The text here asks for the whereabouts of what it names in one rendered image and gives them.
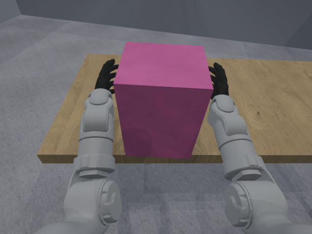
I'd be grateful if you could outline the table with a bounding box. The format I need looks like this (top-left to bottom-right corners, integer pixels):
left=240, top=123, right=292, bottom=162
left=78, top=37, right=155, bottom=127
left=37, top=54, right=312, bottom=218

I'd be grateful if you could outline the right robot upper arm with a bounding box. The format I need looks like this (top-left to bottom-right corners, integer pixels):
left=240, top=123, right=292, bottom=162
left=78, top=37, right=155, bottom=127
left=225, top=180, right=312, bottom=234

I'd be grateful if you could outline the robot right forearm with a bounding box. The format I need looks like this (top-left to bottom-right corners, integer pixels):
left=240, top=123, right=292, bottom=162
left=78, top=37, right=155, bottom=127
left=207, top=95, right=288, bottom=208

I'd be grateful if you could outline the robot right hand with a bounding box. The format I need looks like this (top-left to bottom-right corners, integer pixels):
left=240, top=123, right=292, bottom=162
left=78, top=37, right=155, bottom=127
left=208, top=62, right=229, bottom=100

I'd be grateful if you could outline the robot left hand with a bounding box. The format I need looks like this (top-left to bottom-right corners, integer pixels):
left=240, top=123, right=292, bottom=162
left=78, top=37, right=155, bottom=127
left=95, top=59, right=119, bottom=94

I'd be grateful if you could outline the robot left forearm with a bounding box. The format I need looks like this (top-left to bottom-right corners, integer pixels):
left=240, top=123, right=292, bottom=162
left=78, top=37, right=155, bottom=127
left=63, top=88, right=115, bottom=214

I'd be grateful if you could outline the left robot upper arm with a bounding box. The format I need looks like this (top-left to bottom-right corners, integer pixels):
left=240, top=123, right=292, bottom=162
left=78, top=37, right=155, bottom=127
left=34, top=179, right=122, bottom=234

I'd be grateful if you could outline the carton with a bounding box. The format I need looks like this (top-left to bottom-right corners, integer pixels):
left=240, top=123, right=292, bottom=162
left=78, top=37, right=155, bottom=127
left=113, top=42, right=214, bottom=159

